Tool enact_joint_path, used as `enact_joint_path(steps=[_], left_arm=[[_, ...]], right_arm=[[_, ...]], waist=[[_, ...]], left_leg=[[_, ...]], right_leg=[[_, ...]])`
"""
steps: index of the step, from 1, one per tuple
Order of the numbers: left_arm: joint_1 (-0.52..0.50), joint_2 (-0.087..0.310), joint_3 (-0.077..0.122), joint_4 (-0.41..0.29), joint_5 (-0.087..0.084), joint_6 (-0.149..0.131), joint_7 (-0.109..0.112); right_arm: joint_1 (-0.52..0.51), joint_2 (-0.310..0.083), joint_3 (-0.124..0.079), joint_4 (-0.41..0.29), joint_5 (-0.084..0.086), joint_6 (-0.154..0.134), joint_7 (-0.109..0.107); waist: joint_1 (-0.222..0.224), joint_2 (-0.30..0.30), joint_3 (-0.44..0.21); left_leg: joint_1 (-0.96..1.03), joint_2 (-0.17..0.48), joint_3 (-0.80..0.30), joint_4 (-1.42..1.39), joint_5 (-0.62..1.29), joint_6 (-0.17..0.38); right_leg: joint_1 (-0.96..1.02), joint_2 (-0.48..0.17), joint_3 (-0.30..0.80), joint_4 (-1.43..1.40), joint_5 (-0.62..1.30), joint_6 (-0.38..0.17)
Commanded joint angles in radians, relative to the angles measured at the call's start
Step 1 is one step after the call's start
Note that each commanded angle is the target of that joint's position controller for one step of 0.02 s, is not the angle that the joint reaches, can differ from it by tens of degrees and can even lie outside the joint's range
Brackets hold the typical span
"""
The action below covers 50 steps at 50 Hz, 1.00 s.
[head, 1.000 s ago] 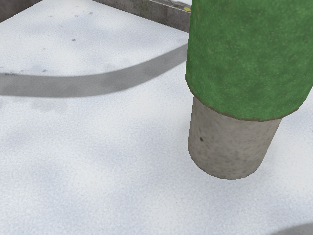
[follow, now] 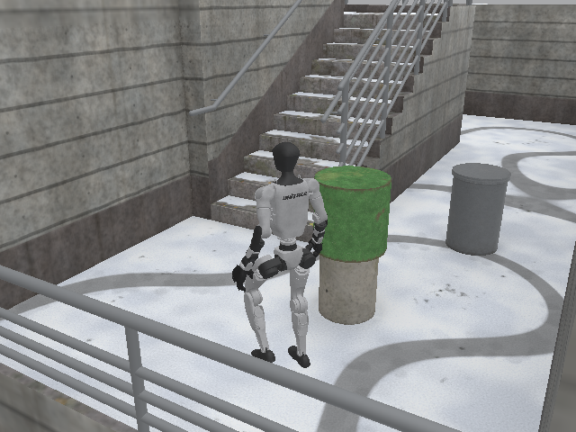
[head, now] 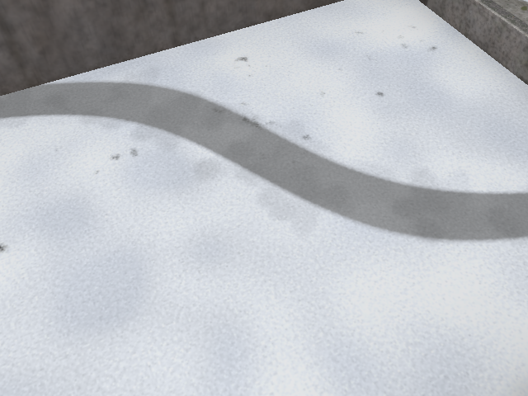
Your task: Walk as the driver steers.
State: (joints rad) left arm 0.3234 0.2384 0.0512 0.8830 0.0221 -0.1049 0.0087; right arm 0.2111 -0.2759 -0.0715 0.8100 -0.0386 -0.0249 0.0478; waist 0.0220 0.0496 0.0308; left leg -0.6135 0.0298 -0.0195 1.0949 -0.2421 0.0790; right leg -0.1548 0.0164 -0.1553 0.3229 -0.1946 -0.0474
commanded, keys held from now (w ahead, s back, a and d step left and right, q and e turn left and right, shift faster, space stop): w+q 0.52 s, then w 0.20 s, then w+e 0.28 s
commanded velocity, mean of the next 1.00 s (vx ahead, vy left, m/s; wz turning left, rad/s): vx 0.50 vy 0.00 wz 0.36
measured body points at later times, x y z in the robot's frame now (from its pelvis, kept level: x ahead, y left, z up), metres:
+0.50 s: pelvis +0.26 +0.08 +0.00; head +0.30 +0.10 +0.44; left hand +0.31 +0.36 -0.12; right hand +0.39 -0.17 -0.13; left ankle +0.25 +0.12 -0.75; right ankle +0.35 -0.08 -0.67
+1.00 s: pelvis +0.56 +0.11 -0.01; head +0.59 +0.11 +0.44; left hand +0.54 +0.39 -0.13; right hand +0.72 -0.11 -0.14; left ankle +0.46 +0.21 -0.66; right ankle +0.61 +0.07 -0.75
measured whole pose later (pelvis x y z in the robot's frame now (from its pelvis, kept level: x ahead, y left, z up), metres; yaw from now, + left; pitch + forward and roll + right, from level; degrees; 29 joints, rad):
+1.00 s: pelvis +0.56 +0.11 -0.01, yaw +18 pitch +0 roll +0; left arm 0.29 0.26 0.05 0.83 0.01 -0.05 -0.02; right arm 0.27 -0.27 -0.03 0.83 -0.05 -0.07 0.01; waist 0.00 0.03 0.04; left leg -0.42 -0.01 -0.02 1.13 -0.30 0.04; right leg -0.27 0.10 -0.01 0.44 -0.17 -0.10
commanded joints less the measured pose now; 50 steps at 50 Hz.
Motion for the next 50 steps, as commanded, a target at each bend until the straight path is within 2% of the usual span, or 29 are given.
enact_joint_path(steps=[1,6,8,10,12,13,14,15,16,17,18,19,20,21,23,24,26,31,36,38,40,41,42,43,44,45,46,47,50], left_arm=[[0.021,0.078,0.007,-0.034,-0.004,-0.023,-0.006],[0.056,0.123,0.011,-0.013,-0.011,-0.021,-0.01],[0.094,0.146,0.015,0.005,-0.01,-0.005,-0.002],[0.14,0.178,0.022,0.023,-0.006,0.016,0.009],[0.147,0.203,0.029,0.027,-0.003,0.038,0.015],[0.138,0.208,0.029,0.019,-0.009,0.048,0.015],[0.135,0.19,0.024,-0.009,-0.006,0.049,0.014],[0.178,0.054,-0.006,-0.091,-0.008,0.039,-0.012],[0.05,0.153,0.018,-0.122,-0.004,0.028,-0.013],[-0.041,0.147,0.016,-0.154,-0.015,0.018,-0.015],[-0.049,0.13,0.006,-0.148,-0.013,0.009,-0.013],[-0.038,0.124,0.007,-0.136,0.005,0.016,-0.012],[-0.004,0.121,0.007,-0.128,0.023,0.035,-0.013],[0.016,0.119,0.007,-0.123,0.026,0.054,-0.016],[0.0,0.101,0.006,-0.135,0.03,0.076,-0.023],[-0.036,0.098,0.007,-0.146,0.022,0.078,-0.022],[-0.134,0.095,0.006,-0.18,0.02,0.08,-0.022],[-0.28,0.087,0.001,-0.225,0.013,0.076,-0.035],[-0.4,0.089,-0.008,-0.273,0.014,0.065,-0.049],[-0.35,0.101,-0.004,-0.264,0.01,0.058,-0.047],[-0.174,0.127,0.012,-0.203,0.003,0.051,-0.027],[-0.023,0.15,0.024,-0.156,0.008,0.042,-0.015],[0.128,0.229,0.043,-0.134,0.028,0.034,-0.004],[0.162,0.3,0.065,-0.114,0.024,0.042,-0.013],[0.085,0.218,0.048,-0.118,-0.017,0.051,-0.025],[-0.005,0.164,0.036,-0.132,-0.02,0.051,-0.028],[-0.039,0.133,0.029,-0.134,-0.01,0.048,-0.03],[-0.031,0.124,0.025,-0.121,-0.01,0.044,-0.025],[0.015,0.131,0.026,-0.085,-0.022,0.027,-0.02]], right_arm=[[-0.048,0.013,0.015,-0.096,-0.001,0.003,0.023],[-0.196,0.025,0.033,-0.158,0.005,0.004,0.043],[-0.241,0.008,0.029,-0.175,-0.001,0.002,0.042],[-0.253,-0.004,0.023,-0.185,-0.015,0.003,0.033],[-0.161,-0.027,0.009,-0.155,-0.019,0.0,0.022],[-0.023,-0.048,-0.005,-0.11,-0.025,-0.008,0.014],[0.153,-0.119,-0.033,-0.06,-0.034,-0.014,-0.004],[0.14,-0.24,-0.059,-0.075,-0.019,-0.009,-0.02],[0.217,-0.235,-0.062,-0.087,0.007,0.004,-0.03],[0.174,-0.209,-0.056,-0.058,0.016,0.007,-0.04],[0.124,-0.162,-0.045,-0.055,0.027,0.003,-0.042],[0.083,-0.144,-0.04,-0.058,0.034,-0.004,-0.04],[0.051,-0.12,-0.031,-0.062,0.038,-0.011,-0.04],[0.038,-0.097,-0.022,-0.067,0.035,-0.021,-0.038],[0.065,-0.11,-0.023,-0.054,0.04,-0.037,-0.034],[0.085,-0.123,-0.025,-0.056,0.039,-0.042,-0.029],[0.132,-0.134,-0.027,-0.042,0.039,-0.044,-0.028],[0.256,-0.108,-0.017,0.007,0.04,-0.053,-0.038],[0.323,-0.122,-0.014,0.045,0.013,-0.047,-0.062],[0.289,-0.14,-0.017,0.048,0.009,-0.047,-0.067],[0.255,-0.155,-0.016,0.055,0.006,-0.054,-0.063],[0.238,-0.149,-0.013,0.058,0.006,-0.056,-0.059],[0.259,-0.098,0.003,0.03,0.018,-0.062,-0.057],[0.356,-0.057,0.007,0.034,0.029,-0.063,-0.051],[0.283,-0.117,0.0,0.029,-0.011,-0.064,-0.051],[0.192,-0.118,0.003,0.006,-0.007,-0.07,-0.045],[0.127,-0.102,0.012,-0.01,-0.006,-0.075,-0.039],[0.106,-0.091,0.015,-0.023,-0.012,-0.071,-0.035],[0.106,-0.063,0.028,-0.034,-0.017,-0.039,-0.03]], waist=[[-0.019,-0.127,0.019],[-0.004,-0.132,0.037],[0.014,-0.131,0.057],[0.015,-0.113,0.053],[-0.024,-0.138,-0.026],[-0.086,-0.122,-0.103],[-0.159,-0.048,-0.211],[-0.081,0.196,-0.299],[-0.153,0.058,-0.337],[-0.13,0.013,-0.184],[-0.089,-0.038,-0.101],[-0.046,-0.072,-0.057],[-0.008,-0.064,-0.05],[0.009,-0.049,-0.066],[0.017,-0.046,-0.059],[0.01,-0.05,-0.044],[-0.017,-0.033,-0.002],[-0.077,0.012,0.009],[-0.118,0.02,0.046],[-0.084,0.033,0.04],[-0.01,0.047,-0.048],[0.063,0.013,-0.125],[0.106,-0.101,-0.249],[0.06,-0.343,-0.332],[0.031,-0.222,-0.241],[0.013,-0.142,-0.097],[0.008,-0.079,-0.044],[-0.009,-0.076,-0.015],[-0.038,-0.108,-0.037]], left_leg=[[-0.102,0.047,-0.006,-0.077,0.115,-0.014],[0.039,0.017,0.091,-0.343,0.239,0.002],[0.033,0.011,0.113,-0.406,0.179,0.017],[0.07,-0.028,0.149,-0.457,0.054,0.045],[0.197,-0.098,0.172,-0.512,-0.021,0.084],[0.38,-0.138,0.171,-0.584,0.009,0.112],[0.653,-0.032,-0.003,-0.613,-0.059,0.161],[0.983,0.28,-0.529,-0.656,-0.112,0.295],[0.97,0.326,-0.749,-0.793,-0.092,0.328],[0.87,0.285,-0.562,-0.805,0.022,0.297],[0.726,0.249,-0.45,-0.817,0.169,0.26],[0.616,0.195,-0.373,-0.833,0.265,0.227],[0.544,0.157,-0.321,-0.849,0.331,0.216],[0.515,0.136,-0.294,-0.85,0.387,0.215],[0.471,0.105,-0.262,-0.868,0.413,0.217],[0.455,0.104,-0.265,-0.886,0.383,0.213],[0.452,0.088,-0.271,-0.909,0.335,0.198],[0.56,0.078,-0.242,-0.887,0.445,0.144],[0.696,0.114,-0.258,-0.83,0.534,0.135],[0.702,0.131,-0.226,-0.799,0.634,0.108],[0.685,0.101,-0.167,-0.627,0.887,0.074],[0.624,0.065,-0.119,-0.439,0.864,0.057],[0.4,0.006,-0.067,-0.133,0.58,0.032],[0.105,-0.173,0.011,0.185,-0.207,-0.014],[-0.004,-0.108,-0.072,0.244,-0.212,0.0],[-0.032,-0.057,-0.068,0.211,-0.111,-0.007],[-0.022,-0.025,-0.056,0.156,-0.057,-0.013],[-0.009,-0.005,-0.05,0.107,-0.043,-0.025],[0.05,0.01,-0.028,-0.007,-0.049,-0.071]], right_leg=[[0.043,-0.283,0.143,-0.191,0.232,-0.134],[0.026,-0.265,-0.006,-0.149,0.384,-0.088],[0.105,-0.287,-0.024,-0.127,0.407,-0.079],[0.19,-0.31,-0.049,-0.043,0.593,-0.074],[0.246,-0.304,-0.083,0.179,0.835,-0.061],[0.184,-0.29,-0.107,0.38,0.817,-0.046],[-0.029,-0.271,-0.106,0.665,0.553,-0.015],[-0.501,-0.103,-0.073,1.003,-0.347,0.045],[-0.606,-0.045,0.131,1.102,-0.34,0.051],[-0.664,-0.102,0.17,1.066,-0.207,0.039],[-0.611,-0.131,0.163,0.968,-0.139,0.039],[-0.539,-0.151,0.178,0.882,-0.135,0.044],[-0.47,-0.156,0.183,0.84,-0.14,0.056],[-0.428,-0.153,0.174,0.827,-0.143,0.065],[-0.428,-0.143,0.163,0.775,-0.11,0.081],[-0.443,-0.14,0.158,0.74,-0.08,0.083],[-0.501,-0.137,0.155,0.646,0.01,0.091],[-0.537,-0.11,0.145,0.458,0.188,0.069],[-0.547,-0.068,0.124,0.317,0.154,0.031],[-0.442,-0.042,0.105,0.255,0.09,-0.009],[-0.187,0.029,0.074,0.202,0.018,-0.055],[0.005,0.017,0.095,0.165,0.055,-0.087],[0.274,-0.189,0.363,0.162,-0.029,-0.162],[0.446,-0.395,0.833,0.045,-0.018,-0.302],[0.376,-0.347,0.901,-0.021,-0.126,-0.279],[0.23,-0.322,0.747,-0.043,-0.125,-0.258],[0.141,-0.271,0.653,-0.063,-0.033,-0.238],[0.085,-0.233,0.593,-0.076,0.066,-0.225],[0.023,-0.174,0.495,-0.099,0.257,-0.221]])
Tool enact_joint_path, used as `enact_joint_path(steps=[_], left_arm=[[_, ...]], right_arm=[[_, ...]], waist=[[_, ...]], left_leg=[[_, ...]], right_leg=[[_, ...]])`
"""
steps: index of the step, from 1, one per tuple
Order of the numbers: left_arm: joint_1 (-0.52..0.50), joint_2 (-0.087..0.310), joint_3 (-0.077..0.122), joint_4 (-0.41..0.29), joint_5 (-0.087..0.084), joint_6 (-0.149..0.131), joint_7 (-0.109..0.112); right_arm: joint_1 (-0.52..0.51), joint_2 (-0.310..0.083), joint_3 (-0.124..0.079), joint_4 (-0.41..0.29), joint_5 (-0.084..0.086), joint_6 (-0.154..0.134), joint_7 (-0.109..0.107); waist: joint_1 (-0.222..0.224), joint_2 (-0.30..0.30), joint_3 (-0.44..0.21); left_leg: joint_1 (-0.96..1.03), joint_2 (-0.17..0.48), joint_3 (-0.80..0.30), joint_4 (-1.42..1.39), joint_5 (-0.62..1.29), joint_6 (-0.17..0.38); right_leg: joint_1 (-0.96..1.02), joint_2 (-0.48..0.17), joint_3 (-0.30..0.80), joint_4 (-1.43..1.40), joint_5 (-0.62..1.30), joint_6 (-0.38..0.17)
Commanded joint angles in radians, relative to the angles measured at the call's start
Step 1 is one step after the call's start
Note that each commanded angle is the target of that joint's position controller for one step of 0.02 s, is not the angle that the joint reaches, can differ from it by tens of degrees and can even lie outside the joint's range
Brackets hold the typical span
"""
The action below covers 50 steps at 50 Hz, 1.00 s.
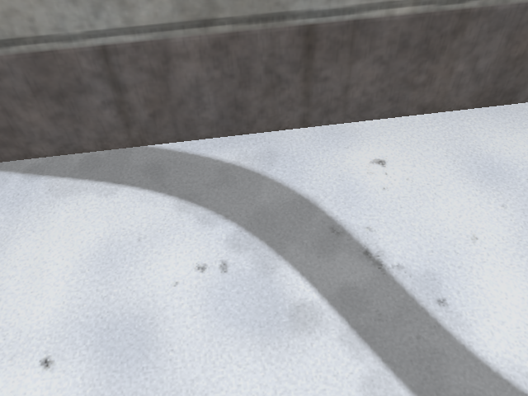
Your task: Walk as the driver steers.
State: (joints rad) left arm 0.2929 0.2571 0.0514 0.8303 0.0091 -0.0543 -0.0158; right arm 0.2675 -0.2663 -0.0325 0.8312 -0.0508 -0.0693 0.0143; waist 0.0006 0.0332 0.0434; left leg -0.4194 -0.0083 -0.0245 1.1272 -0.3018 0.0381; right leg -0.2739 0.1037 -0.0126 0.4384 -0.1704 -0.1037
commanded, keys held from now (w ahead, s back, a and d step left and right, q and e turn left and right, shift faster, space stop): w+e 0.88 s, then e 0.12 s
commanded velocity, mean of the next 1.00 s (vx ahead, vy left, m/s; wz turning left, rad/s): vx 0.49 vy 0.00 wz -0.53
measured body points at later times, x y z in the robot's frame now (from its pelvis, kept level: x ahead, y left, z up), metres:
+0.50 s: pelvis +0.27 +0.03 +0.00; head +0.29 +0.03 +0.45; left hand +0.39 +0.29 -0.13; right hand +0.34 -0.26 -0.09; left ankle +0.32 +0.11 -0.74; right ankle +0.16 -0.06 -0.66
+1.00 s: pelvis +0.48 -0.11 -0.01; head +0.51 -0.15 +0.44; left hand +0.76 +0.01 -0.11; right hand +0.36 -0.36 -0.14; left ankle +0.45 +0.07 -0.63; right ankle +0.50 -0.18 -0.74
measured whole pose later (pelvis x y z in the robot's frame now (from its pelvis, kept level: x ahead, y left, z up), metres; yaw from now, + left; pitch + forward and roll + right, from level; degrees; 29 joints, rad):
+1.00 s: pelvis +0.48 -0.11 -0.01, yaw -35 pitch +1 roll +1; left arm 0.14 0.28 0.06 0.71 0.01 -0.01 -0.02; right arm 0.30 -0.26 -0.03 0.81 -0.02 -0.05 -0.01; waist -0.04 0.01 0.08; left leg -0.37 0.07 0.04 1.25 -0.41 -0.03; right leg -0.38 0.10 -0.05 0.56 -0.20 -0.11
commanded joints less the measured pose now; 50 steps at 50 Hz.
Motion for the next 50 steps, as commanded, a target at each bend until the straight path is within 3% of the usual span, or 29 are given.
enact_joint_path(steps=[1,4,7,12,14,16,17,18,19,20,21,22,23,25,28,31,35,39,41,43,44,45,46,47,48,49,50], left_arm=[[0.061,0.121,0.029,-0.025,-0.011,-0.026,0.006],[0.106,0.133,0.033,-0.011,-0.013,-0.022,0.01],[0.16,0.135,0.037,0.002,-0.016,-0.019,0.009],[0.213,0.155,0.048,0.001,0.004,-0.005,0.015],[0.178,0.166,0.053,-0.014,0.008,0.0,0.022],[0.127,0.177,0.057,-0.028,0.004,-0.002,0.02],[0.125,0.155,0.051,-0.033,-0.006,-0.011,0.011],[0.131,0.081,0.031,-0.067,-0.014,-0.02,0.01],[0.242,0.055,0.026,-0.094,-0.032,-0.012,0.01],[0.207,0.13,0.035,-0.051,0.001,0.011,0.02],[0.13,0.127,0.037,-0.056,0.011,0.015,0.007],[0.098,0.105,0.034,-0.065,0.012,0.018,-0.002],[0.077,0.098,0.035,-0.07,0.024,0.028,-0.011],[0.072,0.086,0.032,-0.077,0.029,0.046,-0.025],[-0.011,0.077,0.028,-0.116,0.03,0.056,-0.04],[-0.109,0.07,0.021,-0.153,0.029,0.058,-0.049],[-0.239,0.046,0.001,-0.198,0.024,0.051,-0.064],[-0.333,0.051,-0.007,-0.242,0.031,0.048,-0.07],[-0.312,0.061,-0.002,-0.244,0.036,0.048,-0.062],[-0.151,0.093,0.017,-0.202,0.042,0.039,-0.046],[0.025,0.13,0.038,-0.145,0.052,0.031,-0.033],[0.111,0.244,0.071,-0.136,0.057,0.031,-0.014],[0.088,0.305,0.086,-0.167,0.017,0.038,-0.006],[0.089,0.282,0.084,-0.152,-0.002,0.043,0.004],[0.046,0.23,0.07,-0.139,-0.005,0.039,0.013],[0.001,0.178,0.056,-0.136,-0.008,0.036,0.016],[-0.041,0.148,0.045,-0.141,-0.014,0.034,0.018]], right_arm=[[0.031,-0.066,-0.008,-0.062,-0.003,0.012,0.003],[-0.112,-0.056,0.002,-0.111,0.001,0.021,0.004],[-0.233,-0.047,0.011,-0.147,0.008,0.019,0.009],[-0.356,-0.051,0.02,-0.202,0.022,0.008,0.009],[-0.322,-0.071,0.015,-0.202,0.025,-0.003,0.005],[-0.166,-0.102,0.0,-0.159,0.026,-0.017,-0.009],[-0.048,-0.152,-0.018,-0.135,0.013,-0.032,-0.024],[0.122,-0.229,-0.036,-0.132,-0.007,-0.033,-0.043],[0.083,-0.287,-0.055,-0.129,-0.005,-0.012,-0.044],[0.028,-0.183,-0.043,-0.138,0.006,-0.001,-0.038],[-0.021,-0.105,-0.024,-0.148,0.016,-0.003,-0.032],[-0.043,-0.078,-0.016,-0.141,0.013,-0.007,-0.027],[-0.033,-0.071,-0.013,-0.13,0.015,-0.014,-0.028],[-0.006,-0.072,-0.016,-0.107,0.025,-0.032,-0.024],[0.031,-0.087,-0.024,-0.083,0.036,-0.046,-0.019],[0.068,-0.092,-0.029,-0.059,0.033,-0.043,-0.016],[0.099,-0.105,-0.033,-0.034,0.032,-0.038,-0.015],[0.161,-0.136,-0.042,0.002,0.03,-0.022,-0.026],[0.17,-0.161,-0.046,0.015,0.027,-0.008,-0.033],[0.175,-0.192,-0.051,0.022,0.028,0.009,-0.039],[0.162,-0.19,-0.049,0.009,0.03,0.013,-0.039],[0.189,-0.105,-0.028,-0.051,0.044,0.009,-0.027],[0.143,-0.112,-0.033,-0.106,0.037,0.002,-0.02],[0.04,-0.14,-0.039,-0.124,0.033,0.002,-0.021],[0.034,-0.108,-0.025,-0.125,0.047,-0.004,-0.024],[0.052,-0.099,-0.024,-0.108,0.04,0.0,-0.027],[0.067,-0.101,-0.025,-0.106,0.02,0.017,-0.028]], waist=[[-0.017,-0.089,-0.046],[0.009,-0.088,-0.004],[0.047,-0.097,-0.005],[0.083,-0.09,-0.011],[0.053,-0.104,-0.015],[-0.021,-0.097,-0.07],[-0.073,-0.033,-0.152],[-0.125,0.093,-0.311],[-0.043,0.302,-0.34],[-0.03,0.097,-0.199],[-0.03,0.003,-0.102],[-0.013,-0.002,-0.06],[-0.005,0.034,-0.041],[0.008,0.071,-0.046],[0.01,0.054,-0.04],[-0.005,0.043,-0.011],[-0.033,0.05,0.02],[-0.06,0.048,0.044],[-0.041,0.064,0.016],[0.033,0.071,-0.091],[0.113,0.024,-0.19],[0.118,-0.16,-0.315],[0.098,-0.236,-0.389],[0.116,-0.088,-0.292],[0.072,-0.065,-0.178],[0.023,-0.024,-0.105],[-0.016,-0.034,-0.074]], left_leg=[[-0.151,0.05,-0.014,-0.075,0.014,-0.043],[-0.191,0.057,0.011,-0.229,0.124,-0.078],[-0.171,0.043,0.017,-0.375,0.266,-0.084],[-0.145,0.012,0.004,-0.497,0.255,-0.076],[-0.059,0.002,-0.014,-0.569,0.199,-0.057],[0.183,-0.034,-0.001,-0.669,0.153,-0.024],[0.378,0.05,-0.077,-0.708,0.128,0.014],[0.595,0.311,-0.324,-0.733,-0.074,0.066],[0.699,0.467,-0.744,-0.864,-0.188,0.177],[0.578,0.431,-0.694,-0.861,-0.287,0.172],[0.463,0.369,-0.532,-0.877,-0.197,0.146],[0.387,0.324,-0.401,-0.901,-0.034,0.128],[0.344,0.288,-0.304,-0.915,0.071,0.113],[0.314,0.254,-0.193,-0.93,0.224,0.102],[0.334,0.264,-0.099,-0.962,0.329,0.121],[0.353,0.254,-0.005,-0.978,0.395,0.123],[0.356,0.23,0.113,-0.973,0.434,0.098],[0.455,0.266,0.169,-0.923,0.536,0.08],[0.499,0.272,0.213,-0.809,0.816,0.064],[0.493,0.271,0.249,-0.529,1.026,0.054],[0.36,0.249,0.268,-0.286,0.88,0.028],[-0.001,0.163,0.274,0.068,0.322,-0.025],[-0.249,-0.014,0.125,0.32,-0.272,-0.07],[-0.317,0.049,0.004,0.33,-0.177,-0.066],[-0.295,0.081,0.01,0.271,-0.104,-0.065],[-0.243,0.109,0.007,0.176,-0.087,-0.065],[-0.191,0.118,0.001,0.119,-0.084,-0.073]], right_leg=[[0.124,-0.254,0.335,-0.224,0.242,-0.169],[0.08,-0.226,0.312,-0.258,0.22,-0.158],[0.093,-0.199,0.3,-0.235,0.26,-0.118],[0.178,-0.226,0.367,-0.145,0.353,-0.102],[0.179,-0.236,0.402,-0.102,0.359,-0.081],[0.125,-0.194,0.398,0.03,0.419,-0.045],[0.057,-0.13,0.345,0.215,0.366,-0.018],[-0.057,-0.072,0.232,0.483,0.052,0.001],[-0.331,0.042,0.121,0.669,-0.418,0.021],[-0.414,-0.061,0.119,0.759,-0.338,0.018],[-0.396,-0.087,0.116,0.747,-0.239,0.023],[-0.37,-0.113,0.108,0.721,-0.19,0.035],[-0.351,-0.135,0.098,0.699,-0.172,0.044],[-0.331,-0.143,0.081,0.701,-0.138,0.058],[-0.407,-0.159,0.076,0.695,-0.062,0.074],[-0.47,-0.168,0.06,0.616,0.029,0.088],[-0.407,-0.165,-0.006,0.388,0.153,0.072],[-0.361,-0.143,-0.081,0.238,0.069,0.022],[-0.274,-0.089,-0.125,0.194,-0.034,-0.017],[-0.065,-0.008,-0.141,0.14,-0.106,-0.069],[0.184,-0.01,-0.088,0.076,-0.077,-0.106],[0.511,-0.287,0.302,0.042,-0.166,-0.2],[0.609,-0.493,0.771,-0.089,0.163,-0.311],[0.549,-0.45,0.585,-0.069,0.445,-0.295],[0.415,-0.421,0.433,-0.049,0.673,-0.273],[0.291,-0.351,0.331,-0.06,0.728,-0.218],[0.198,-0.296,0.279,-0.078,0.729,-0.185]])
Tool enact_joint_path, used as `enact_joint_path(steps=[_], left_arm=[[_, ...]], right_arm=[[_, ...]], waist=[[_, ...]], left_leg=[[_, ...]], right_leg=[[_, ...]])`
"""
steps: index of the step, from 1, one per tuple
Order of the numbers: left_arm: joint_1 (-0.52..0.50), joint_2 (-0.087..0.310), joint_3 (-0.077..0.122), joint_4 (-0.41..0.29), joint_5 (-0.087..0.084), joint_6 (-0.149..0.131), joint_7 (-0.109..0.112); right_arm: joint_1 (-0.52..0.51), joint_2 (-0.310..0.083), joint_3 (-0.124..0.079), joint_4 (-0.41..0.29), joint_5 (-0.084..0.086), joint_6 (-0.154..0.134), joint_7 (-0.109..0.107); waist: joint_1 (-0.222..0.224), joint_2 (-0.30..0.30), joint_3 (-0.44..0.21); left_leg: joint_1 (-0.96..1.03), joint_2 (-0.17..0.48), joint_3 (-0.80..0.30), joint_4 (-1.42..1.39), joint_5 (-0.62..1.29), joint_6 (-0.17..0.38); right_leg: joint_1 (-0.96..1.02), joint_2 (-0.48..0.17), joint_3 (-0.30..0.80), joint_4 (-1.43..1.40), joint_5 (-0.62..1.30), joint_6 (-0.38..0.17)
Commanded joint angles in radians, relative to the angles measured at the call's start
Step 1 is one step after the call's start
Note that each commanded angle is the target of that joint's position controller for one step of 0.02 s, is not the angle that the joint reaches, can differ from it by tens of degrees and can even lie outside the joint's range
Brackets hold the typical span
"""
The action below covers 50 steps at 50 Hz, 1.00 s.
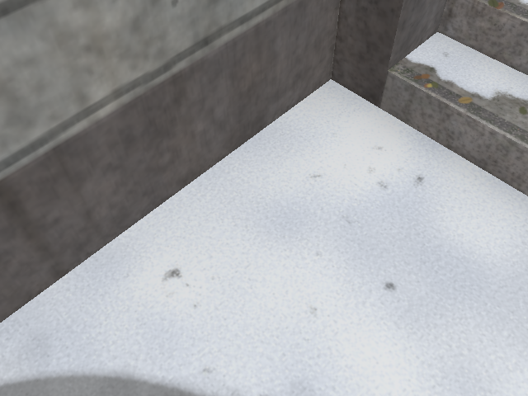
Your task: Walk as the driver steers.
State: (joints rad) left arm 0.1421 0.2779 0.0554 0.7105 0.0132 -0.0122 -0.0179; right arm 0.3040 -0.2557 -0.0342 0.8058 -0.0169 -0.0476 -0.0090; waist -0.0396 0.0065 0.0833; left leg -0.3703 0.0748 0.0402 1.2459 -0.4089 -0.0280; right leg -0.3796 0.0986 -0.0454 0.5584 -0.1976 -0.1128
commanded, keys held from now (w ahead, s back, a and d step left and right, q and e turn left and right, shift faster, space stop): e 0.24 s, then no key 0.02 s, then e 0.74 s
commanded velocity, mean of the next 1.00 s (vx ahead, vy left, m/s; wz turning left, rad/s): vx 0.07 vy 0.00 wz -0.59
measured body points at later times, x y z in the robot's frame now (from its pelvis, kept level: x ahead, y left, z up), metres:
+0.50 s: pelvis +0.15 +0.03 +0.00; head +0.19 +0.04 +0.45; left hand +0.29 +0.30 -0.12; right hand +0.25 -0.27 -0.08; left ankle +0.23 +0.11 -0.73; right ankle +0.06 -0.04 -0.70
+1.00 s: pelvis +0.15 +0.02 +0.00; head +0.15 -0.02 +0.45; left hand +0.42 +0.16 -0.08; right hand +0.07 -0.27 -0.13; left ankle +0.22 +0.12 -0.69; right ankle +0.10 -0.05 -0.73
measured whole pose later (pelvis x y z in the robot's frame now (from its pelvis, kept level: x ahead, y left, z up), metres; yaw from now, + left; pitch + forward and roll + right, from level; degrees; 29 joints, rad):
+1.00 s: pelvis +0.15 +0.02 +0.00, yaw -35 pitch -1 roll +1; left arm 0.19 0.28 0.04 0.68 0.02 0.05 -0.03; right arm 0.23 -0.32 -0.05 0.73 -0.02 0.07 -0.02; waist -0.02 0.05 0.07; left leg -0.39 0.06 0.08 0.88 -0.49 -0.02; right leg -0.26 0.05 0.01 0.58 -0.30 -0.07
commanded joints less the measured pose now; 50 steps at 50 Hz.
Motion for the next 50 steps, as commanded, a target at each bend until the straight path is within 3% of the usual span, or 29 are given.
enact_joint_path(steps=[1,3,5,11,16,19,21,22,23,24,25,26,27,28,29,31,37,42,44,45,46,47,48,49,50], left_arm=[[0.081,0.111,0.034,-0.03,-0.017,-0.009,0.018],[0.097,0.132,0.038,-0.021,-0.012,-0.019,0.012],[0.125,0.154,0.046,-0.011,-0.008,-0.02,0.013],[0.214,0.156,0.047,0.008,-0.009,0.004,0.029],[0.269,0.171,0.055,0.022,0.006,0.022,0.045],[0.239,0.182,0.061,0.012,0.01,0.034,0.045],[0.174,0.189,0.062,-0.003,0.0,0.035,0.042],[0.125,0.182,0.058,-0.02,-0.014,0.03,0.041],[0.156,0.116,0.039,-0.045,-0.026,0.022,0.04],[0.269,0.099,0.04,-0.044,-0.019,0.033,0.046],[0.286,0.163,0.052,-0.008,0.027,0.047,0.05],[0.247,0.171,0.059,0.006,0.03,0.054,0.042],[0.223,0.16,0.059,0.01,0.022,0.064,0.031],[0.197,0.158,0.059,0.001,0.008,0.073,0.017],[0.203,0.148,0.055,0.002,-0.001,0.078,0.005],[0.182,0.141,0.049,-0.006,-0.011,0.083,-0.005],[0.075,0.112,0.029,-0.048,-0.001,0.096,-0.02],[0.033,0.099,0.015,-0.078,-0.009,0.089,-0.029],[0.052,0.096,0.013,-0.079,-0.009,0.079,-0.028],[0.084,0.094,0.014,-0.069,-0.004,0.07,-0.023],[0.107,0.119,0.02,-0.059,0.007,0.058,-0.012],[0.109,0.224,0.039,-0.075,0.015,0.046,0.001],[0.157,0.326,0.071,-0.082,0.008,0.047,0.001],[0.178,0.272,0.063,-0.063,0.003,0.048,0.003],[0.119,0.218,0.046,-0.064,-0.003,0.049,0.008]], right_arm=[[0.06,-0.11,-0.024,-0.071,-0.025,0.015,-0.002],[0.066,-0.098,-0.024,-0.073,-0.026,0.042,0.002],[0.034,-0.086,-0.021,-0.085,-0.021,0.051,0.001],[-0.137,-0.098,-0.016,-0.14,-0.013,0.061,-0.005],[-0.22,-0.123,-0.012,-0.164,0.007,0.06,-0.02],[-0.209,-0.133,-0.009,-0.169,0.018,0.047,-0.025],[-0.143,-0.139,-0.01,-0.158,0.02,0.036,-0.033],[-0.078,-0.151,-0.013,-0.145,0.009,0.024,-0.042],[-0.021,-0.229,-0.029,-0.149,-0.002,0.018,-0.057],[-0.065,-0.281,-0.035,-0.166,0.011,0.038,-0.053],[-0.018,-0.23,-0.033,-0.147,0.025,0.051,-0.046],[-0.046,-0.165,-0.014,-0.156,0.023,0.054,-0.044],[-0.104,-0.139,-0.006,-0.166,0.017,0.058,-0.044],[-0.139,-0.135,-0.004,-0.175,0.005,0.059,-0.042],[-0.152,-0.143,-0.006,-0.177,-0.004,0.058,-0.041],[-0.136,-0.148,-0.011,-0.171,-0.008,0.054,-0.036],[-0.079,-0.173,-0.029,-0.146,-0.011,0.052,-0.027],[-0.077,-0.208,-0.047,-0.136,-0.016,0.06,-0.007],[-0.082,-0.222,-0.053,-0.131,-0.007,0.067,-0.004],[-0.087,-0.221,-0.055,-0.128,0.001,0.072,-0.003],[-0.048,-0.204,-0.054,-0.114,0.0,0.076,0.001],[-0.002,-0.126,-0.038,-0.137,-0.015,0.085,0.009],[-0.105,-0.128,-0.03,-0.197,-0.013,0.105,-0.013],[-0.132,-0.153,-0.037,-0.19,-0.006,0.115,-0.018],[-0.118,-0.15,-0.039,-0.176,0.008,0.114,-0.015]], waist=[[0.0,-0.022,-0.124],[-0.012,-0.027,-0.153],[-0.003,-0.032,-0.164],[0.062,-0.076,-0.147],[0.095,-0.09,-0.105],[0.083,-0.103,-0.097],[0.033,-0.114,-0.094],[-0.01,-0.094,-0.113],[-0.003,0.074,-0.205],[0.057,0.26,-0.224],[0.052,0.161,-0.216],[0.057,0.085,-0.168],[0.073,0.061,-0.122],[0.074,0.108,-0.117],[0.077,0.152,-0.12],[0.068,0.152,-0.134],[0.029,0.148,-0.115],[0.016,0.178,-0.121],[0.033,0.165,-0.128],[0.057,0.137,-0.131],[0.065,0.042,-0.129],[0.035,-0.254,-0.116],[0.096,-0.284,-0.072],[0.098,-0.179,-0.062],[0.06,-0.15,-0.036]], left_leg=[[-0.186,0.033,-0.062,-0.036,0.03,-0.016],[-0.16,0.01,-0.047,-0.082,0.062,-0.03],[-0.173,-0.001,-0.044,-0.135,0.112,-0.034],[-0.245,-0.025,-0.072,-0.302,0.214,-0.026],[-0.251,-0.061,-0.099,-0.432,0.147,-0.006],[-0.152,-0.096,-0.109,-0.547,0.093,0.019],[0.019,-0.117,-0.106,-0.732,0.132,0.038],[0.181,-0.079,-0.132,-0.87,0.266,0.054],[0.369,0.159,-0.317,-0.902,0.463,0.115],[0.44,0.373,-0.593,-0.903,0.822,0.264],[0.391,0.389,-0.573,-0.873,0.868,0.315],[0.331,0.323,-0.458,-0.873,0.822,0.289],[0.271,0.249,-0.341,-0.899,0.727,0.248],[0.25,0.194,-0.266,-0.91,0.687,0.223],[0.236,0.162,-0.205,-0.91,0.72,0.217],[0.237,0.153,-0.147,-0.911,0.737,0.224],[0.257,0.207,-0.111,-0.942,0.523,0.249],[0.203,0.224,-0.05,-0.9,0.479,0.226],[0.192,0.228,-0.027,-0.843,0.472,0.198],[0.152,0.215,0.006,-0.78,0.436,0.159],[0.081,0.182,0.052,-0.674,0.322,0.093],[-0.122,0.06,0.147,-0.4,-0.081,0.012],[-0.231,-0.068,0.033,-0.267,-0.25,-0.009],[-0.228,-0.037,-0.044,-0.183,-0.199,-0.009],[-0.226,-0.029,-0.065,-0.173,-0.111,-0.004]], right_leg=[[0.25,-0.264,0.277,-0.213,0.77,-0.161],[0.216,-0.237,0.251,-0.211,0.864,-0.157],[0.205,-0.219,0.246,-0.208,0.873,-0.145],[0.276,-0.208,0.331,-0.176,0.749,-0.093],[0.363,-0.241,0.437,-0.121,0.739,-0.083],[0.35,-0.225,0.497,-0.074,0.733,-0.076],[0.282,-0.176,0.522,-0.038,0.62,-0.03],[0.201,-0.129,0.509,0.027,0.546,0.014],[0.107,-0.056,0.39,0.226,0.253,0.067],[-0.096,0.141,0.202,0.381,-0.503,0.097],[-0.111,0.048,0.166,0.55,-0.511,0.109],[-0.107,0.023,0.173,0.599,-0.43,0.117],[-0.099,-0.002,0.164,0.604,-0.36,0.13],[-0.093,-0.011,0.147,0.619,-0.303,0.142],[-0.086,-0.006,0.128,0.641,-0.271,0.156],[-0.085,-0.004,0.109,0.635,-0.239,0.167],[-0.092,-0.065,0.07,0.438,-0.224,0.158],[0.061,-0.078,-0.001,0.207,-0.249,0.119],[0.128,-0.071,-0.021,0.074,-0.197,0.098],[0.206,-0.058,-0.026,-0.051,-0.116,0.082],[0.282,-0.081,0.063,-0.183,-0.041,0.068],[0.361,-0.349,0.436,-0.298,0.106,0.011],[0.233,-0.49,0.603,-0.282,0.333,-0.145],[0.236,-0.442,0.525,-0.262,0.367,-0.175],[0.218,-0.372,0.439,-0.257,0.341,-0.152]])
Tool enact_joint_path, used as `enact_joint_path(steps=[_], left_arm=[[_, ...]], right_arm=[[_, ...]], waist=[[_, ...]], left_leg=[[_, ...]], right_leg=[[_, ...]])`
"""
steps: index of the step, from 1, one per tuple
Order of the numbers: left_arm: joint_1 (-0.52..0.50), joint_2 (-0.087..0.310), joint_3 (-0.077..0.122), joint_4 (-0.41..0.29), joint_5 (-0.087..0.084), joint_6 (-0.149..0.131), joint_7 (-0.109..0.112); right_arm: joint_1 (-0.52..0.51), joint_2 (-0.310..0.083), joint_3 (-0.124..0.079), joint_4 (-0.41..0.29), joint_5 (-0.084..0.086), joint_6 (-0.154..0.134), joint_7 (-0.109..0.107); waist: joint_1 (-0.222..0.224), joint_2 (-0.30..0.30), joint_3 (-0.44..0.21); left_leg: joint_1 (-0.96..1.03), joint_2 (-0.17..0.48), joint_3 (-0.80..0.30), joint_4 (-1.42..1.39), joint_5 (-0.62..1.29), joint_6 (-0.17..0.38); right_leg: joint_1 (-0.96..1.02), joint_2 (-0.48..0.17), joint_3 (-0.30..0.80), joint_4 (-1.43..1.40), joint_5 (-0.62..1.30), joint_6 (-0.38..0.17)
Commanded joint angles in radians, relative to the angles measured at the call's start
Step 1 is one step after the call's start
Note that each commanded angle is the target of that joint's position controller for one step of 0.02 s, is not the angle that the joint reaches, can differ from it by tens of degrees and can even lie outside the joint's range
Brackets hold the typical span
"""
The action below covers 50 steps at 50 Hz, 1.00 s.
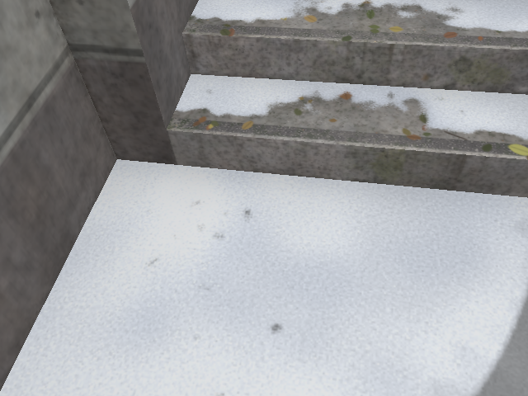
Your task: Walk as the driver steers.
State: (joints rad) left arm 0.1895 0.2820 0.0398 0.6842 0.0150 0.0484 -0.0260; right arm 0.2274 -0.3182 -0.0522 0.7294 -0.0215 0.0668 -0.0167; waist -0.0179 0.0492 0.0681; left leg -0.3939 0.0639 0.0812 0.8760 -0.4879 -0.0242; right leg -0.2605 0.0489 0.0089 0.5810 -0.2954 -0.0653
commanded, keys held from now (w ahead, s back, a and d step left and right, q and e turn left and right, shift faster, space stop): e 0.60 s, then no key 0.40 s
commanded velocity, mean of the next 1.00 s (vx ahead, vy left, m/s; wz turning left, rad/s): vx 0.00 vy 0.00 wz -0.47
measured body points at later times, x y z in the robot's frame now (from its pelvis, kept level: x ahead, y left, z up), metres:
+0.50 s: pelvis +0.00 +0.02 +0.00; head +0.03 +0.03 +0.45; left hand +0.17 +0.27 -0.12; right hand +0.08 -0.29 -0.08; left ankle +0.04 +0.11 -0.74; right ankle +0.00 -0.08 -0.73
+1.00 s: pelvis -0.01 +0.01 +0.01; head +0.00 -0.02 +0.46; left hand +0.22 +0.17 -0.10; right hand -0.07 -0.26 -0.13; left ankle +0.03 +0.12 -0.71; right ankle -0.07 -0.07 -0.73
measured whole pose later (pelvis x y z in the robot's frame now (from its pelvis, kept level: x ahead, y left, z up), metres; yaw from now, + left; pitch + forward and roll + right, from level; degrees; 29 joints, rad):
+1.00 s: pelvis -0.01 +0.01 +0.01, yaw -27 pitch -1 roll +0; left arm 0.16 0.23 0.00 0.81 0.02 0.03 0.01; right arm 0.26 -0.28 -0.03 0.80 -0.01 0.05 -0.01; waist -0.04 0.05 0.06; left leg -0.27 0.02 0.02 0.66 -0.45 0.01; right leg -0.16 0.06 0.04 0.43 -0.24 -0.05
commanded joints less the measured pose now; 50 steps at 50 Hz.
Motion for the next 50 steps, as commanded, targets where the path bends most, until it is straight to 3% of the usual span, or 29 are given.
enact_joint_path(steps=[1,3,6,11,15,20,22,23,24,25,26,27,28,29,31,35,41,43,44,45,46,47,48,50], left_arm=[[0.01,0.186,0.054,-0.045,-0.004,-0.008,0.021],[-0.009,0.158,0.046,-0.052,-0.011,-0.012,0.029],[0.04,0.17,0.052,-0.037,-0.014,-0.02,0.024],[0.097,0.183,0.062,-0.021,-0.003,-0.018,0.025],[0.104,0.199,0.07,-0.017,0.004,-0.016,0.023],[0.064,0.203,0.077,-0.014,0.005,-0.011,0.016],[0.021,0.196,0.076,-0.014,-0.004,-0.008,0.016],[0.003,0.181,0.072,-0.015,-0.014,-0.008,0.02],[0.048,0.119,0.057,-0.019,-0.02,-0.012,0.023],[0.113,0.095,0.054,-0.021,-0.014,-0.014,0.03],[0.078,0.185,0.076,-0.013,0.022,-0.01,0.033],[0.071,0.196,0.084,-0.001,0.02,-0.006,0.027],[0.087,0.183,0.084,0.02,0.017,0.002,0.017],[0.108,0.174,0.083,0.032,0.011,0.009,0.005],[0.106,0.156,0.074,0.04,0.001,0.015,-0.008],[0.031,0.117,0.055,0.025,-0.002,0.02,-0.003],[0.001,0.079,0.02,0.036,-0.012,0.021,0.011],[0.04,0.068,0.012,0.058,-0.013,0.012,0.017],[0.065,0.065,0.006,0.071,-0.005,0.002,0.023],[0.058,0.105,0.009,0.071,0.012,-0.011,0.029],[0.047,0.187,0.016,0.053,0.023,-0.023,0.034],[0.031,0.16,0.008,0.074,0.007,-0.031,0.04],[-0.01,0.112,-0.006,0.074,0.008,-0.04,0.039],[-0.057,0.08,-0.023,0.09,0.012,-0.043,0.049]], right_arm=[[-0.023,-0.093,-0.025,-0.081,0.014,-0.009,-0.004],[0.01,-0.108,-0.032,-0.057,-0.007,-0.015,0.003],[-0.007,-0.086,-0.029,-0.062,0.001,-0.009,0.009],[-0.062,-0.077,-0.026,-0.081,0.002,-0.004,0.001],[-0.088,-0.073,-0.02,-0.095,0.008,-0.013,-0.004],[-0.064,-0.074,-0.012,-0.101,0.021,-0.029,-0.014],[-0.003,-0.066,-0.009,-0.085,0.023,-0.039,-0.025],[0.033,-0.074,-0.01,-0.075,0.016,-0.047,-0.034],[0.02,-0.146,-0.023,-0.082,0.003,-0.053,-0.045],[-0.065,-0.223,-0.032,-0.125,0.006,-0.048,-0.041],[-0.04,-0.207,-0.036,-0.109,-0.004,-0.041,-0.031],[-0.071,-0.133,-0.015,-0.114,0.002,-0.042,-0.023],[-0.115,-0.094,-0.005,-0.118,0.004,-0.044,-0.018],[-0.139,-0.085,-0.002,-0.126,0.001,-0.045,-0.022],[-0.103,-0.082,-0.001,-0.119,0.001,-0.049,-0.025],[0.007,-0.099,-0.012,-0.069,0.004,-0.06,-0.022],[0.006,-0.123,-0.019,-0.029,-0.004,-0.057,0.004],[0.004,-0.127,-0.019,-0.01,0.003,-0.047,0.01],[0.004,-0.121,-0.016,0.001,0.01,-0.044,0.012],[0.036,-0.095,-0.01,0.007,0.01,-0.048,0.014],[0.064,-0.013,0.013,-0.028,0.006,-0.053,0.023],[0.015,-0.026,0.013,-0.018,0.016,-0.034,0.006],[0.01,-0.055,0.006,-0.008,0.019,-0.021,0.002],[0.016,-0.054,0.001,0.024,0.015,-0.017,0.003]], waist=[[0.009,-0.181,-0.019],[0.004,-0.193,-0.079],[0.017,-0.142,-0.111],[0.05,-0.166,-0.088],[0.055,-0.158,-0.095],[0.034,-0.173,-0.111],[-0.01,-0.168,-0.109],[-0.034,-0.146,-0.105],[-0.001,0.017,-0.118],[0.037,0.168,-0.104],[0.017,0.118,-0.076],[0.04,0.06,-0.043],[0.057,0.044,-0.015],[0.07,0.073,-0.029],[0.046,0.083,-0.044],[-0.009,0.086,-0.068],[-0.016,0.144,-0.095],[0.014,0.134,-0.098],[0.038,0.102,-0.096],[0.027,0.029,-0.123],[-0.003,-0.211,-0.161],[0.033,-0.246,-0.12],[0.016,-0.19,-0.075],[-0.003,-0.189,-0.038]], left_leg=[[-0.193,-0.012,-0.114,0.17,0.043,-0.006],[-0.169,-0.031,-0.101,0.205,0.106,-0.013],[-0.18,-0.04,-0.111,0.183,0.124,-0.023],[-0.191,-0.056,-0.129,0.052,0.097,-0.023],[-0.127,-0.082,-0.141,-0.034,0.076,-0.007],[0.033,-0.127,-0.152,-0.191,0.065,0.022],[0.173,-0.135,-0.15,-0.382,0.148,0.034],[0.279,-0.105,-0.161,-0.53,0.239,0.042],[0.369,0.087,-0.338,-0.637,0.178,0.082],[0.369,0.309,-0.591,-0.684,0.211,0.176],[0.229,0.34,-0.567,-0.654,0.297,0.259],[0.18,0.281,-0.483,-0.646,0.341,0.255],[0.15,0.21,-0.373,-0.636,0.368,0.229],[0.176,0.162,-0.303,-0.624,0.397,0.207],[0.235,0.14,-0.237,-0.596,0.541,0.214],[0.369,0.171,-0.233,-0.55,0.674,0.245],[0.301,0.168,-0.202,-0.497,0.75,0.246],[0.271,0.158,-0.192,-0.448,0.789,0.223],[0.22,0.145,-0.177,-0.417,0.75,0.18],[0.133,0.12,-0.159,-0.378,0.61,0.119],[-0.016,0.02,-0.069,-0.243,0.231,0.053],[0.095,-0.026,-0.08,-0.21,-0.068,0.042],[0.091,-0.024,-0.102,-0.16,-0.063,0.041],[0.068,-0.032,-0.107,-0.154,0.015,0.033]], right_leg=[[0.103,-0.252,0.326,-0.282,0.398,-0.158],[0.153,-0.202,0.286,-0.259,0.512,-0.145],[0.197,-0.201,0.311,-0.251,0.502,-0.151],[0.202,-0.204,0.411,-0.258,0.352,-0.173],[0.163,-0.197,0.476,-0.236,0.351,-0.179],[0.103,-0.166,0.554,-0.205,0.424,-0.145],[0.043,-0.125,0.562,-0.182,0.371,-0.094],[-0.028,-0.082,0.537,-0.146,0.262,-0.045],[-0.132,0.009,0.42,-0.002,-0.026,0.02],[-0.277,0.177,0.194,0.2,-0.269,0.056],[-0.255,0.1,0.153,0.382,-0.275,0.066],[-0.23,0.077,0.16,0.462,-0.219,0.068],[-0.219,0.069,0.148,0.525,-0.159,0.075],[-0.228,0.066,0.129,0.575,-0.118,0.085],[-0.253,0.061,0.099,0.594,-0.11,0.108],[-0.279,0.058,0.103,0.465,-0.139,0.122],[-0.045,0.03,0.002,0.114,-0.184,0.087],[0.058,0.025,-0.024,-0.086,-0.06,0.064],[0.153,0.011,-0.015,-0.268,0.104,0.051],[0.275,-0.072,0.101,-0.336,0.187,0.031],[0.373,-0.324,0.397,-0.349,0.386,-0.037],[0.14,-0.391,0.375,-0.301,0.53,-0.159],[0.132,-0.347,0.338,-0.306,0.494,-0.175],[0.129,-0.256,0.251,-0.311,0.449,-0.122]])
Velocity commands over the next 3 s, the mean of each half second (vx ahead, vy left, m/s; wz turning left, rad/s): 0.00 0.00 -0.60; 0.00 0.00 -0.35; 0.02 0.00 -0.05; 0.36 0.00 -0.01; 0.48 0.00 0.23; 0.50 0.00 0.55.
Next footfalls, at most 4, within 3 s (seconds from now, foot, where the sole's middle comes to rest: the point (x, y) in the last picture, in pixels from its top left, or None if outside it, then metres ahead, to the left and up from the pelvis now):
0.48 left None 0.07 0.10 -0.77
0.90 right None -0.03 -0.09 -0.77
1.20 left None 0.06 0.12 -0.77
2.14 left None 0.38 -0.10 -0.77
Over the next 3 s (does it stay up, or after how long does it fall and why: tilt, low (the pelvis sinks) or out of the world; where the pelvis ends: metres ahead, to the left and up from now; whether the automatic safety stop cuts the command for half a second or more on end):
stays up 0.63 -0.27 0.02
